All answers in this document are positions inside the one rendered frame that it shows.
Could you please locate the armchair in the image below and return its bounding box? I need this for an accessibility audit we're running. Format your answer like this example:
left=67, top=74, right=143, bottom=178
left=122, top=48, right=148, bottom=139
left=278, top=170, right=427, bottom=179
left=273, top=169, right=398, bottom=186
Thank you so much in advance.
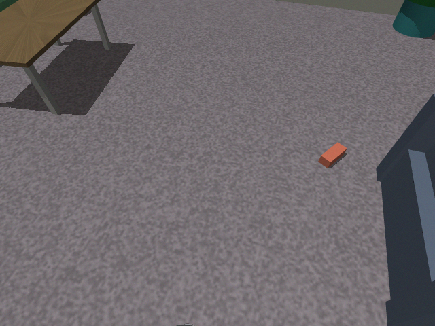
left=376, top=93, right=435, bottom=326

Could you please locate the potted plant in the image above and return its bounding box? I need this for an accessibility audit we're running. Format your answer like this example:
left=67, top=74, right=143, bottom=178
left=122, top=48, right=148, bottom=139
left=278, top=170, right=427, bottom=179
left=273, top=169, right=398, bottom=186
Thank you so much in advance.
left=393, top=0, right=435, bottom=38

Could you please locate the carton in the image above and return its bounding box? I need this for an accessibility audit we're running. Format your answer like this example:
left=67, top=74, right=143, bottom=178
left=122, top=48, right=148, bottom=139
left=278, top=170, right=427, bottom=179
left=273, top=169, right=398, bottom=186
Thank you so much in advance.
left=318, top=143, right=347, bottom=168

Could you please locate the coffee table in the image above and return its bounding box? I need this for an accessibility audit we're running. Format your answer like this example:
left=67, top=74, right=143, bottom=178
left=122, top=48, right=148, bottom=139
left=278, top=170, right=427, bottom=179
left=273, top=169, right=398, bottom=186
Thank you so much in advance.
left=0, top=0, right=111, bottom=115

